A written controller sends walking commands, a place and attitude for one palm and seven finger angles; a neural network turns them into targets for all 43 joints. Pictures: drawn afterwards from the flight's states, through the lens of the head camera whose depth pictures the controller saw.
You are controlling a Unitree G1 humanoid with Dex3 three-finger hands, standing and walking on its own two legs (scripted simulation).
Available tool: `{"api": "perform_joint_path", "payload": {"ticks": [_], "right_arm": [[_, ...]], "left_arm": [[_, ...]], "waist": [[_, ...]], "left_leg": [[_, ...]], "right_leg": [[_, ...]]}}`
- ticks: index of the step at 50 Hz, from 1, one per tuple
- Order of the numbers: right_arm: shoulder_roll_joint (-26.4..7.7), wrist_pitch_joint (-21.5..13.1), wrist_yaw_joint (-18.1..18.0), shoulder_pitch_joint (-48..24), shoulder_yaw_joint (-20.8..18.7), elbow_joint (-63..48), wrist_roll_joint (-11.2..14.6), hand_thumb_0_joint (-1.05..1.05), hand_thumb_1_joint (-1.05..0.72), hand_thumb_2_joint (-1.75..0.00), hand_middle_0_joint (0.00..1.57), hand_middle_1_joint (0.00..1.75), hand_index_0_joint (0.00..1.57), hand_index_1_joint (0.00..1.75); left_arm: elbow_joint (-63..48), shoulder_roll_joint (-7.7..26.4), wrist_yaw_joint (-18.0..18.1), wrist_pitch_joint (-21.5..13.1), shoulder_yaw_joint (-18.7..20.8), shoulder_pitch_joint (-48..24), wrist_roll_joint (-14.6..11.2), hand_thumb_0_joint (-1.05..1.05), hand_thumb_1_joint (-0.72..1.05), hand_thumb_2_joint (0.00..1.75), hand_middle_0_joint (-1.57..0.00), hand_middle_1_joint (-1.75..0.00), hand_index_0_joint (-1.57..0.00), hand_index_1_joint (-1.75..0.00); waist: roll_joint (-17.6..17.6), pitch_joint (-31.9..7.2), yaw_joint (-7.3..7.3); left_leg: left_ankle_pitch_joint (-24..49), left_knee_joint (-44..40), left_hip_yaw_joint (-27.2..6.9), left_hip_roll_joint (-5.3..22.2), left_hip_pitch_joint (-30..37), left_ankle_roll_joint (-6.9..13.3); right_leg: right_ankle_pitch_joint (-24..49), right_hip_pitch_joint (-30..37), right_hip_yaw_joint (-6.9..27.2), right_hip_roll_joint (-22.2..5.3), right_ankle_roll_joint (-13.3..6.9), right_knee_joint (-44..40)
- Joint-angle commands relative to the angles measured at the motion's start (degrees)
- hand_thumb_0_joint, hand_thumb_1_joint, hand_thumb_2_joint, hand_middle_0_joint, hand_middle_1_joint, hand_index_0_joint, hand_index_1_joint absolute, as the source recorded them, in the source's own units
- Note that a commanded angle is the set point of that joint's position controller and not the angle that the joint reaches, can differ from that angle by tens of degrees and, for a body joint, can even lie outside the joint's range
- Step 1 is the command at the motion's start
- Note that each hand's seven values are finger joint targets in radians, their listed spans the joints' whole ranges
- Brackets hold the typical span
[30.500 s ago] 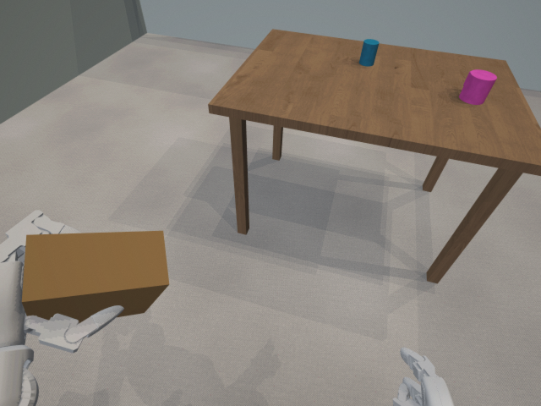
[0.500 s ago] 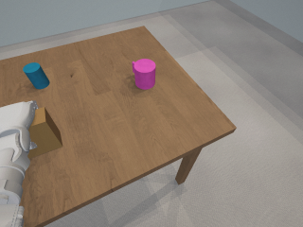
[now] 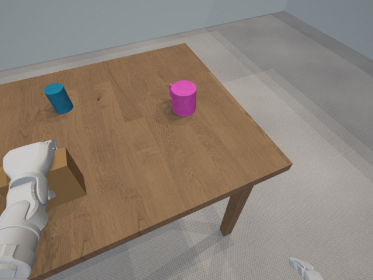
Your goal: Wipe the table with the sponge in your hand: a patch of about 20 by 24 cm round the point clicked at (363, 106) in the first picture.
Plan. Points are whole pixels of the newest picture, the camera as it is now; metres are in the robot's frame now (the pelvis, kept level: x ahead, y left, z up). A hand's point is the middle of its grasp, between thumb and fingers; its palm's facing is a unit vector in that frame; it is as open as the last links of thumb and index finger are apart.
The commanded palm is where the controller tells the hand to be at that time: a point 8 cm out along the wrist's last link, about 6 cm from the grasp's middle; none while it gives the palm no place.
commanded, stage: wipe back along the first lane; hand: left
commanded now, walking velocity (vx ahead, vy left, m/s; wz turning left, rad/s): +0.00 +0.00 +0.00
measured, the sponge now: (50, 187) +0.31 +0.37 -0.02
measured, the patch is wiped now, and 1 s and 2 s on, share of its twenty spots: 1.00 1.00 1.00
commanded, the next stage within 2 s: lift the sponge slowly off the table in 0.86 s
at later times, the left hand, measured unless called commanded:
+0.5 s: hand (38, 197) +0.26 +0.35 +0.03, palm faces -0.03 -0.04 -1.00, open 10.2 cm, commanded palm +0.22 +0.32 +0.06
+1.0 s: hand (39, 215) +0.22 +0.32 +0.03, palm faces -0.02 -0.05 -1.00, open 10.2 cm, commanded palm +0.19 +0.31 +0.07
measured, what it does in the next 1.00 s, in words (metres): stands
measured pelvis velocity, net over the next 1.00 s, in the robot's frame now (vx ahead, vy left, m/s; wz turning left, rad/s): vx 0.00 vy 0.00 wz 0.00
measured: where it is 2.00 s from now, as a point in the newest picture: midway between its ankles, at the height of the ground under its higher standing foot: outside the picture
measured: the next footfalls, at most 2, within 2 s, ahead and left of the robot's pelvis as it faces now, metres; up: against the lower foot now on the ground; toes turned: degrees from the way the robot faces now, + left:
none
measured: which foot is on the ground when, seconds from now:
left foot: down 0.00-1.00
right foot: down 0.00-1.00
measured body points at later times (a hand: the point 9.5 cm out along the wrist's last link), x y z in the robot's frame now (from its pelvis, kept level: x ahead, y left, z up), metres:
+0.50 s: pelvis +0.00 +0.00 +0.00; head +0.02 -0.01 +0.45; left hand +0.26 +0.34 +0.08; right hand +0.20 -0.23 -0.10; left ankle -0.03 +0.05 -0.73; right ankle -0.02 -0.12 -0.73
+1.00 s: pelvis +0.00 +0.00 +0.00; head +0.00 -0.02 +0.45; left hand +0.22 +0.32 +0.08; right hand +0.21 -0.22 -0.09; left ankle -0.03 +0.05 -0.73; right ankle -0.02 -0.12 -0.73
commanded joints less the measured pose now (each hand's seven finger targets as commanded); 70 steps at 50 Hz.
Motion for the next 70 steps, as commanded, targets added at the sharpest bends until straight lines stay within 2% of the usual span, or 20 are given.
{"api": "perform_joint_path", "payload": {"ticks": [1,2,5,12,22,30,33,35,42,45,47,50,53,55,57,61,63,65,68,70], "right_arm": [[-8.2,-2.4,-0.5,-3.2,-2.8,-6.7,-0.3,0.0,-0.9,-0.9,0.2,0.3,0.2,0.3],[-8.1,-2.6,-0.4,-3.4,-2.9,-7.1,-0.3,0.0,-0.9,-0.9,0.2,0.3,0.2,0.3],[-8.1,-3.0,-0.3,-4.7,-2.8,-7.5,-0.3,0.0,-0.9,-0.9,0.2,0.3,0.2,0.3],[-7.7,-4.1,-0.1,-6.2,-3.1,-7.5,-0.5,0.0,-0.9,-0.9,0.2,0.3,0.2,0.3],[-6.8,-5.2,-0.5,-8.9,-2.7,-7.9,-0.4,0.0,-0.9,-0.9,0.2,0.3,0.2,0.3],[-6.5,-5.5,-0.6,-10.6,-2.3,-8.2,-0.6,0.0,-0.9,-0.9,0.2,0.3,0.2,0.3],[-6.2,-5.7,-0.6,-10.7,-2.2,-8.2,-0.7,0.0,-0.9,-0.9,0.2,0.3,0.2,0.3],[-6.3,-5.7,-0.5,-11.4,-2.2,-8.4,-0.8,0.0,-0.9,-0.9,0.2,0.3,0.2,0.3],[-5.6,-6.3,-0.2,-12.4,-2.1,-8.8,-0.8,0.0,-0.9,-0.9,0.2,0.3,0.2,0.3],[-6.0,-6.3,-0.4,-12.9,-2.2,-8.2,-0.9,0.0,-0.9,-0.9,0.2,0.3,0.2,0.3],[-5.6,-6.5,-0.5,-12.9,-2.1,-8.3,-0.8,0.0,-0.9,-0.9,0.2,0.3,0.2,0.3],[-5.9,-6.3,-1.0,-13.6,-1.9,-8.2,-0.8,0.0,-0.9,-0.9,0.2,0.3,0.2,0.3],[-5.4,-6.8,-1.3,-13.2,-2.0,-8.1,-0.8,0.0,-0.9,-0.9,0.2,0.3,0.2,0.3],[-5.6,-6.9,-1.2,-14.0,-1.9,-8.2,-1.0,0.0,-0.9,-0.9,0.2,0.3,0.2,0.3],[-5.1,-7.4,-1.1,-13.9,-2.0,-8.5,-1.1,0.0,-0.9,-0.9,0.2,0.3,0.2,0.3],[-5.2,-7.5,-1.3,-14.2,-1.9,-8.2,-1.4,0.0,-0.9,-0.9,0.2,0.3,0.2,0.3],[-5.1,-7.6,-1.3,-14.5,-1.8,-8.1,-1.3,0.0,-0.9,-0.9,0.2,0.3,0.2,0.3],[-5.2,-7.7,-1.5,-15.2,-1.7,-8.0,-1.4,0.0,-0.9,-0.9,0.2,0.3,0.2,0.3],[-5.0,-7.8,-1.7,-15.1,-1.5,-7.7,-1.5,0.0,-0.9,-0.9,0.2,0.3,0.2,0.3],[-5.3,-7.6,-2.0,-15.8,-1.3,-7.3,-1.5,0.0,-0.9,-0.9,0.2,0.3,0.2,0.3]], "left_arm": [[-4.0,9.2,-2.4,0.7,2.0,-0.6,-0.4,0.0,0.1,1.3,-1.2,-1.6,-1.2,-1.6],[-5.7,6.7,-2.5,0.8,0.1,-0.4,-0.6,0.0,0.1,1.3,-1.2,-1.6,-1.2,-1.6],[-8.1,7.9,-2.4,1.0,2.8,4.8,-1.8,0.0,0.1,1.3,-1.2,-1.6,-1.2,-1.6],[-14.5,5.2,-1.8,2.3,2.5,14.2,-3.4,0.0,0.1,1.3,-1.2,-1.6,-1.2,-1.6],[-20.7,0.7,-1.9,4.8,-1.4,15.1,-3.7,0.0,0.1,1.3,-1.2,-1.6,-1.2,-1.6],[-22.9,1.2,-2.0,5.3,0.0,19.3,-3.6,0.0,0.1,1.3,-1.2,-1.6,-1.2,-1.6],[-23.7,-0.6,-2.1,5.4,-1.6,20.1,-3.8,0.0,0.1,1.3,-1.2,-1.6,-1.2,-1.6],[-25.5,1.2,-1.8,5.5,0.4,21.5,-4.0,0.0,0.1,1.3,-1.2,-1.6,-1.2,-1.6],[-28.8,-3.6,-1.6,6.2,-3.2,24.9,-4.3,0.0,0.1,1.3,-1.2,-1.6,-1.2,-1.6],[-29.3,-0.7,-1.1,6.5,-0.4,25.7,-4.2,0.0,0.1,1.3,-1.2,-1.6,-1.2,-1.6],[-28.9,-3.8,-1.0,6.8,-3.5,24.1,-3.8,0.0,0.1,1.3,-1.2,-1.6,-1.2,-1.6],[-30.0,-0.1,-0.9,7.1,-1.1,21.0,-3.6,0.0,0.1,1.3,-1.2,-1.6,-1.2,-1.6],[-30.5,-1.4,-1.3,6.8,-2.6,19.9,-3.4,0.0,0.1,1.3,-1.2,-1.6,-1.2,-1.6],[-32.5,1.5,-1.2,6.6,0.0,21.0,-3.3,0.0,0.1,1.3,-1.2,-1.6,-1.2,-1.6],[-34.7,-0.8,-1.3,6.0,-2.1,20.2,-3.5,0.0,0.1,1.3,-1.2,-1.6,-1.2,-1.6],[-36.3,2.3,-0.9,5.5,0.8,20.0,-3.4,0.0,0.1,1.3,-1.2,-1.6,-1.2,-1.6],[-36.6,1.5,-0.7,5.5,-0.2,18.7,-3.2,0.0,0.1,1.3,-1.2,-1.6,-1.2,-1.6],[-37.8,4.4,-0.3,5.7,2.3,17.3,-2.8,0.0,0.1,1.3,-1.2,-1.6,-1.2,-1.6],[-37.5,3.5,-0.5,6.0,1.0,16.4,-2.5,0.0,0.1,1.3,-1.2,-1.6,-1.2,-1.6],[-37.8,6.6,-0.8,6.3,3.2,14.1,-2.1,0.0,0.1,1.3,-1.2,-1.6,-1.2,-1.6]], "waist": [[-2.2,-9.7,0.45],[-3.0,-9.7,-0.05],[-3.5,-9.9,1.22],[-4.6,-8.6,1.6],[-4.3,-5.5,1.45],[-3.6,-5.5,2.79],[-5.1,-5.1,2.33],[-4.0,-5.3,3.04],[-5.3,-4.5,2.81],[-5.1,-4.2,3.18],[-5.6,-3.2,2.54],[-4.0,-3.4,3.07],[-3.3,-4.4,2.74],[-2.1,-5.9,3.63],[-2.2,-6.1,2.96],[-2.6,-5.2,3.37],[-2.3,-3.8,3.07],[-1.1,-4.6,3.84],[-1.8,-4.1,3.39],[-1.5,-4.1,3.54]], "left_leg": [[23.4,-3.7,-3.8,3.1,7.9,-3.9],[24.0,-3.5,-3.7,3.3,8.3,-3.8],[25.2,-3.7,-3.6,3.3,7.9,-3.8],[27.8,-3.8,-3.6,3.5,8.9,-3.9],[23.0,-5.6,-5.1,4.1,10.9,-4.3],[22.7,-6.2,-5.2,3.9,10.8,-4.7],[22.3,-6.0,-4.9,3.9,10.9,-4.5],[22.3,-6.4,-5.1,3.9,10.8,-4.6],[22.0,-6.4,-5.3,4.1,11.1,-4.6],[21.5,-6.6,-5.1,4.0,10.7,-4.6],[20.3,-6.6,-5.1,3.9,10.6,-4.5],[18.1,-7.4,-5.2,3.6,10.6,-4.3],[19.2,-7.0,-4.9,3.4,11.9,-3.9],[20.8,-7.3,-5.4,3.4,12.7,-4.1],[21.7,-7.0,-5.4,3.5,13.6,-3.9],[20.5,-7.7,-5.1,3.2,13.2,-3.5],[19.8,-8.1,-5.2,3.3,13.3,-3.5],[19.7,-8.8,-5.7,3.3,14.1,-3.6],[19.1,-8.9,-4.6,2.8,14.0,-3.1],[18.4,-9.3,-4.4,2.4,14.3,-2.7]], "right_leg": [[15.2,6.4,0.7,-0.4,-3.6,-1.6],[15.8,6.0,0.4,-0.3,-3.4,-1.6],[18.1,8.1,1.1,-0.5,-3.5,-1.8],[20.6,9.4,0.7,-0.7,-2.9,-1.8],[14.1,7.1,0.1,-0.3,-3.1,-2.6],[14.4,8.8,0.7,-0.3,-3.4,-2.5],[14.4,8.8,0.4,-0.2,-3.3,-2.7],[14.9,9.8,0.9,-0.2,-3.5,-2.6],[14.6,9.4,0.6,-0.2,-3.3,-2.7],[15.3,10.0,1.5,-0.1,-3.5,-2.5],[13.9,8.8,0.8,-0.2,-3.2,-2.7],[12.4,9.6,1.6,-0.1,-3.5,-2.9],[12.9,10.3,1.3,-0.3,-3.5,-3.1],[14.5,11.9,2.0,-0.2,-3.7,-3.0],[15.2,11.7,1.6,-0.3,-3.4,-3.2],[15.2,12.8,2.4,-0.3,-3.5,-3.6],[14.0,12.0,2.2,-0.3,-3.5,-4.0],[13.5,12.9,2.9,0.0,-3.8,-4.2],[14.0,13.8,2.7,-0.4,-3.7,-4.8],[14.7,14.8,4.1,-0.4,-3.9,-5.5]]}}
